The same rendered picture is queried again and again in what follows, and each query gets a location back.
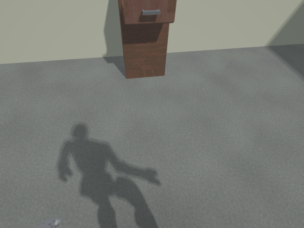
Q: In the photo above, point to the cabinet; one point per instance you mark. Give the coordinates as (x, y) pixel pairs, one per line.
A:
(144, 48)

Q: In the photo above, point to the handle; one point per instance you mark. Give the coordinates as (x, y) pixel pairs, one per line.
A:
(151, 12)

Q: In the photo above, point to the robot left hand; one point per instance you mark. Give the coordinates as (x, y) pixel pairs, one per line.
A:
(50, 223)

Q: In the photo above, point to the drawer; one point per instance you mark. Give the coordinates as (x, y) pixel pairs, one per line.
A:
(133, 15)

